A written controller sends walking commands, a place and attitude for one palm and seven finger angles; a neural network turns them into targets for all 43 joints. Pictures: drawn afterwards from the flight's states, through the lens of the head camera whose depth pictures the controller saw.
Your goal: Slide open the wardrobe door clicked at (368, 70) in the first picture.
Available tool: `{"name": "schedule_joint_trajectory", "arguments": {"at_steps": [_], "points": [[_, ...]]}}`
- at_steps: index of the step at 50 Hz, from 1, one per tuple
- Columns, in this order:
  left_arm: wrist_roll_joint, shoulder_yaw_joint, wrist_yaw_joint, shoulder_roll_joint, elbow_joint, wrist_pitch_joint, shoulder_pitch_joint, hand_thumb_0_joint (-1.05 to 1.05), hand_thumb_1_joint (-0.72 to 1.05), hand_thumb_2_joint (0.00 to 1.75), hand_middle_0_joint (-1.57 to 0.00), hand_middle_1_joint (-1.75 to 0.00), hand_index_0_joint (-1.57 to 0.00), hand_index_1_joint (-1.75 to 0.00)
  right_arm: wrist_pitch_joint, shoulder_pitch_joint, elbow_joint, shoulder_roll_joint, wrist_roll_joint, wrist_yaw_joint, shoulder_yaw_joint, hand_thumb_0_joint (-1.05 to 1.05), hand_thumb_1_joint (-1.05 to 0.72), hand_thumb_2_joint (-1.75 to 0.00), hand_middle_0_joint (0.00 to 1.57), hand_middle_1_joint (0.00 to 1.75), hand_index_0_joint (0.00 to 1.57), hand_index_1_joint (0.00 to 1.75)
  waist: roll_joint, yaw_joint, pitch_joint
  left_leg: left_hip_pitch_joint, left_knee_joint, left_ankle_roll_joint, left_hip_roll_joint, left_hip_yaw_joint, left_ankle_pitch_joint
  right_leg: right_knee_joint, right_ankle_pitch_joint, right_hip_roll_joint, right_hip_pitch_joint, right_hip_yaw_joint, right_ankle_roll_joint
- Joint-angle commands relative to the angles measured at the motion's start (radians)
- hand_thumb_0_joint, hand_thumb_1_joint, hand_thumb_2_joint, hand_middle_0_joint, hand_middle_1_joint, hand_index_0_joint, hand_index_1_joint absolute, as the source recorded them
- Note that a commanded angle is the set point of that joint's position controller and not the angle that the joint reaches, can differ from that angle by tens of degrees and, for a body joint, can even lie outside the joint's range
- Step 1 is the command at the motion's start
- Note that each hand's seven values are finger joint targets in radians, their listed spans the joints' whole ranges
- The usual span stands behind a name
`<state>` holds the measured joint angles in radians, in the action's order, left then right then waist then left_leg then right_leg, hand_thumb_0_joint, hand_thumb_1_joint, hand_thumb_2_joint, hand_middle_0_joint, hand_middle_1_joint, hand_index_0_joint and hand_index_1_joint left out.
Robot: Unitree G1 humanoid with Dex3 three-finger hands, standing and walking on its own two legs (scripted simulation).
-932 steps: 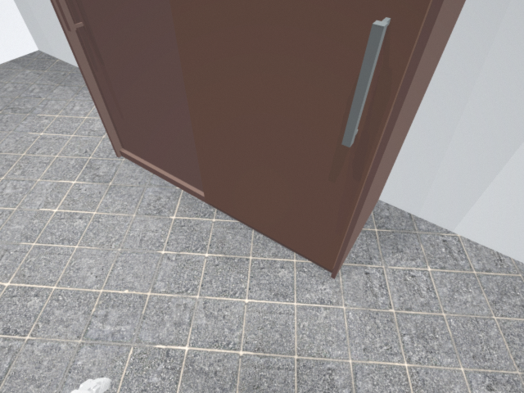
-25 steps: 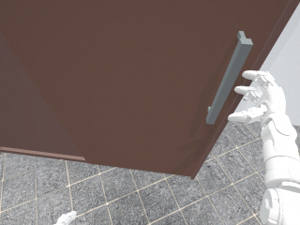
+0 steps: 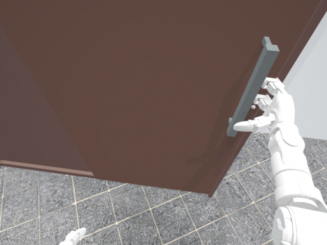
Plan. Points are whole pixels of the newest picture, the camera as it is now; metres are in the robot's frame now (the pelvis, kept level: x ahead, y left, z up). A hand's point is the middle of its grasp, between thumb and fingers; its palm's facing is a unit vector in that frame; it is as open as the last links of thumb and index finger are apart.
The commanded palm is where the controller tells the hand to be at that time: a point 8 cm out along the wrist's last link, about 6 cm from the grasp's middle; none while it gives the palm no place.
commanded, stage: feel for the door with the fingertips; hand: right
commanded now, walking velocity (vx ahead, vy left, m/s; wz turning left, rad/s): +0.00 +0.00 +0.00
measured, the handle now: (245, 94) +0.48 -0.15 +0.12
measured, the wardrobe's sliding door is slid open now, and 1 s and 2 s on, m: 0.00 0.00 0.00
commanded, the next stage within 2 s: slide the fingers in behind the handle in 0.02 s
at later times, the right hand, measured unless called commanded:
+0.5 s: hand (256, 107) +0.44 -0.17 +0.12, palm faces +0.04 +1.00 +0.01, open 13.9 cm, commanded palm +0.40 -0.22 +0.13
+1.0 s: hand (243, 108) +0.43 -0.14 +0.12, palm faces +0.03 +1.00 +0.00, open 14.0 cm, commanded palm +0.40 -0.19 +0.13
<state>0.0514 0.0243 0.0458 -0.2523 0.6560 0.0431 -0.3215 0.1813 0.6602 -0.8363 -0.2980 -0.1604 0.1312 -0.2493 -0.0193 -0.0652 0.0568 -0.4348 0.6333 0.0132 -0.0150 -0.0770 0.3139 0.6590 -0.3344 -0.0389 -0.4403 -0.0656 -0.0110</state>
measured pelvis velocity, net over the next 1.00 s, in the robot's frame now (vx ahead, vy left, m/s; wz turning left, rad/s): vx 0.00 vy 0.00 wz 0.00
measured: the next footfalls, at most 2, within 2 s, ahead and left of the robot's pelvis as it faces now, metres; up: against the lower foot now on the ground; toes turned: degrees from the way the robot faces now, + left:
none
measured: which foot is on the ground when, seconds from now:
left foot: down 0.00-1.00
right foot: down 0.00-1.00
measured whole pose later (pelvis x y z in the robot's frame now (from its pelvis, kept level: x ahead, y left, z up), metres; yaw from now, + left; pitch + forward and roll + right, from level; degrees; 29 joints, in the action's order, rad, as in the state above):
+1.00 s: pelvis +0.00 +0.00 +0.00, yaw +0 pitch +6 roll +0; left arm 0.05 0.02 0.03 -0.24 0.64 0.05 -0.31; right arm 0.17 0.61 -0.74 -0.22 -0.15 0.05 -0.18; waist -0.03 -0.05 0.06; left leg -0.42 0.63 0.01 -0.02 -0.07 0.31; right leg 0.65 -0.34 -0.03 -0.42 -0.07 -0.01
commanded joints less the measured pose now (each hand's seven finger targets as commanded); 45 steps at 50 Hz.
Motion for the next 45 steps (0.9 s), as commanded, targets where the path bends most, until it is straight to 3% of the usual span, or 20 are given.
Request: {"name": "schedule_joint_trajectory", "arguments": {"at_steps": [1, 4, 6, 8, 9, 12, 13, 16, 18, 19, 22, 23, 26, 30, 32, 33, 35, 39, 43, 45], "points": [[0.004, -0.05, 0.01, -0.144, -0.101, 0.033, -0.026, 0.0, 0.9, 0.9, -0.2, -0.3, -0.2, -0.3, 0.088, 0.491, 0.219, -0.252, -0.008, -0.001, -0.062, 0.0, 0.5, -0.3, 0.3, 1.2, 0.3, 1.2, -0.005, -0.006, 0.32, 0.132, -0.065, 0.005, 0.023, 0.055, -0.336, -0.071, 0.264, 0.03, 0.149, 0.051, -0.023], [0.006, -0.049, 0.014, -0.15, -0.097, 0.029, -0.032, 0.0, 0.9, 0.9, -0.2, -0.3, -0.2, -0.3, 0.092, 0.525, 0.164, -0.266, -0.015, 0.007, -0.07, 0.0, 0.5, -0.3, 0.3, 1.2, 0.3, 1.2, 0.047, -0.021, 0.29, 0.118, -0.079, -0.001, 0.024, 0.06, -0.294, -0.073, 0.212, 0.029, 0.12, 0.052, -0.028], [0.006, -0.048, 0.017, -0.151, -0.092, 0.03, -0.034, 0.0, 0.9, 0.9, -0.2, -0.3, -0.2, -0.3, 0.098, 0.531, 0.141, -0.292, -0.018, 0.015, -0.091, 0.0, 0.5, -0.3, 0.3, 1.2, 0.3, 1.2, 0.013, -0.013, 0.298, 0.128, -0.079, 0.001, 0.021, 0.067, -0.285, -0.073, 0.198, 0.034, 0.108, 0.049, -0.027], [0.003, -0.051, 0.018, -0.154, -0.092, 0.028, -0.043, 0.0, 0.9, 0.9, -0.2, -0.3, -0.2, -0.3, 0.108, 0.533, 0.137, -0.318, -0.018, 0.019, -0.109, 0.0, 0.5, -0.3, 0.3, 1.2, 0.3, 1.2, 0.032, -0.011, 0.313, 0.146, -0.078, -0.001, 0.018, 0.07, -0.292, -0.067, 0.205, 0.034, 0.102, 0.048, -0.03], [0.005, -0.05, 0.016, -0.151, -0.101, 0.029, -0.037, 0.0, 0.9, 0.9, -0.2, -0.3, -0.2, -0.3, 0.115, 0.523, 0.159, -0.307, -0.018, 0.025, -0.103, 0.0, 0.5, -0.3, 0.3, 1.2, 0.3, 1.2, -0.002, -0.005, 0.344, 0.151, -0.072, 0.001, 0.02, 0.071, -0.304, -0.07, 0.215, 0.035, 0.119, 0.046, -0.028], [0.008, -0.049, 0.014, -0.148, -0.104, 0.032, -0.033, 0.0, 0.9, 0.9, -0.2, -0.3, -0.2, -0.3, 0.115, 0.49, 0.154, -0.27, -0.026, 0.032, -0.079, 0.0, 0.5, -0.3, 0.3, 1.2, 0.3, 1.2, -0.023, -0.002, 0.32, 0.125, -0.073, 0.006, 0.023, 0.061, -0.293, -0.073, 0.215, 0.033, 0.125, 0.048, -0.023], [0.006, -0.049, 0.013, -0.151, -0.1, 0.029, -0.042, 0.0, 0.9, 0.9, -0.2, -0.3, -0.2, -0.3, 0.114, 0.492, 0.133, -0.262, -0.025, 0.031, -0.065, 0.0, 0.5, -0.3, 0.3, 1.2, 0.3, 1.2, 0.032, -0.017, 0.297, 0.122, -0.079, 0.002, 0.023, 0.059, -0.282, -0.072, 0.203, 0.03, 0.109, 0.05, -0.028], [0.007, -0.055, 0.013, -0.152, -0.104, 0.031, -0.04, 0.0, 0.9, 0.9, -0.2, -0.3, -0.2, -0.3, 0.114, 0.491, 0.159, -0.27, -0.024, 0.033, -0.074, 0.0, 0.5, -0.3, 0.3, 1.2, 0.3, 1.2, -0.005, -0.009, 0.329, 0.123, -0.077, 0.001, 0.024, 0.065, -0.278, -0.073, 0.197, 0.032, 0.122, 0.047, -0.027], [0.006, -0.055, 0.013, -0.159, -0.104, 0.027, -0.046, 0.0, 0.9, 0.9, -0.2, -0.3, -0.2, -0.3, 0.107, 0.448, 0.145, -0.295, -0.027, 0.031, -0.095, 0.0, 0.5, -0.3, 0.3, 1.2, 0.3, 1.2, 0.047, -0.003, 0.315, 0.141, -0.082, 0.0, 0.023, 0.064, -0.276, -0.075, 0.195, 0.03, 0.099, 0.048, -0.031], [0.007, -0.054, 0.013, -0.157, -0.109, 0.028, -0.043, 0.0, 0.9, 0.9, -0.2, -0.3, -0.2, -0.3, 0.105, 0.449, 0.154, -0.296, -0.027, 0.036, -0.1, 0.0, 0.5, -0.3, 0.3, 1.2, 0.3, 1.2, 0.037, 0.0, 0.323, 0.148, -0.079, -0.001, 0.023, 0.067, -0.283, -0.079, 0.196, 0.031, 0.099, 0.044, -0.03], [0.011, -0.055, 0.01, -0.148, -0.117, 0.031, -0.027, 0.0, 0.9, 0.9, -0.2, -0.3, -0.2, -0.3, 0.105, 0.436, 0.21, -0.252, -0.029, 0.038, -0.062, 0.0, 0.5, -0.3, 0.3, 1.2, 0.3, 1.2, -0.03, 0.003, 0.313, 0.122, -0.079, 0.005, 0.025, 0.059, -0.279, -0.079, 0.206, 0.03, 0.129, 0.045, -0.025], [0.01, -0.056, 0.01, -0.149, -0.115, 0.029, -0.033, 0.0, 0.9, 0.9, -0.2, -0.3, -0.2, -0.3, 0.102, 0.43, 0.207, -0.236, -0.029, 0.034, -0.048, 0.0, 0.5, -0.3, 0.3, 1.2, 0.3, 1.2, 0.011, -0.006, 0.303, 0.122, -0.081, 0.005, 0.026, 0.055, -0.283, -0.077, 0.216, 0.027, 0.129, 0.048, -0.029], [0.013, -0.06, 0.007, -0.144, -0.111, 0.037, -0.026, 0.0, 0.9, 0.9, -0.2, -0.3, -0.2, -0.3, 0.094, 0.45, 0.259, -0.174, -0.035, 0.028, 0.0, 0.0, 0.5, -0.3, 0.3, 1.2, 0.3, 1.2, -0.035, -0.013, 0.314, 0.085, -0.08, 0.007, 0.031, 0.047, -0.277, -0.08, 0.23, 0.023, 0.179, 0.055, -0.022], [0.009, -0.061, 0.005, -0.146, -0.107, 0.038, -0.026, 0.0, 0.9, 0.9, -0.2, -0.3, -0.2, -0.3, 0.076, 0.403, 0.267, -0.185, -0.03, -0.003, -0.026, 0.0, 0.5, -0.3, 0.3, 1.2, 0.3, 1.2, 0.022, 0.0, 0.315, 0.108, -0.074, 0.006, 0.03, 0.042, -0.299, -0.082, 0.258, 0.022, 0.169, 0.06, -0.021], [0.008, -0.06, 0.001, -0.14, -0.11, 0.043, -0.018, 0.0, 0.9, 0.9, -0.2, -0.3, -0.2, -0.3, 0.074, 0.423, 0.294, -0.149, -0.019, -0.016, 0.004, 0.0, 0.5, -0.3, 0.3, 1.2, 0.3, 1.2, -0.021, 0.002, 0.313, 0.088, -0.068, 0.009, 0.029, 0.037, -0.289, -0.082, 0.263, 0.022, 0.186, 0.063, -0.017], [0.006, -0.06, 0.002, -0.144, -0.105, 0.039, -0.023, 0.0, 0.9, 0.9, -0.2, -0.3, -0.2, -0.3, 0.069, 0.411, 0.279, -0.163, -0.012, -0.028, -0.002, 0.0, 0.5, -0.3, 0.3, 1.2, 0.3, 1.2, 0.014, -0.002, 0.299, 0.09, -0.07, 0.009, 0.029, 0.036, -0.289, -0.079, 0.268, 0.018, 0.178, 0.066, -0.02], [0.006, -0.056, -0.002, -0.136, -0.106, 0.041, -0.011, 0.0, 0.9, 0.9, -0.2, -0.3, -0.2, -0.3, 0.068, 0.45, 0.294, -0.127, -0.01, -0.042, 0.023, 0.0, 0.5, -0.3, 0.3, 1.2, 0.3, 1.2, -0.023, -0.006, 0.292, 0.07, -0.07, 0.008, 0.029, 0.037, -0.271, -0.082, 0.249, 0.021, 0.187, 0.067, -0.015], [0.002, -0.06, -0.007, -0.135, -0.113, 0.046, -0.008, 0.0, 0.9, 0.9, -0.2, -0.3, -0.2, -0.3, 0.072, 0.401, 0.317, -0.117, -0.004, -0.062, 0.014, 0.0, 0.5, -0.3, 0.3, 1.2, 0.3, 1.2, 0.008, 0.01, 0.35, 0.103, -0.055, 0.01, 0.03, 0.035, -0.327, -0.073, 0.317, 0.018, 0.217, 0.066, -0.015], [0.001, -0.055, -0.008, -0.134, -0.115, 0.042, 0.0, 0.0, 0.9, 0.9, -0.2, -0.3, -0.2, -0.3, 0.058, 0.388, 0.296, -0.108, 0.0, -0.069, 0.022, 0.0, 0.5, -0.3, 0.3, 1.2, 0.3, 1.2, 0.044, 0.005, 0.289, 0.111, -0.063, 0.008, 0.026, 0.035, -0.32, -0.078, 0.284, 0.021, 0.167, 0.059, -0.017], [0.004, -0.054, -0.007, -0.132, -0.117, 0.038, 0.006, 0.0, 0.9, 0.9, -0.2, -0.3, -0.2, -0.3, 0.056, 0.41, 0.312, -0.113, 0.005, -0.074, 0.023, 0.0, 0.5, -0.3, 0.3, 1.2, 0.3, 1.2, 0.023, 0.003, 0.293, 0.105, -0.063, 0.008, 0.027, 0.037, -0.318, -0.081, 0.281, 0.022, 0.178, 0.058, -0.016]]}}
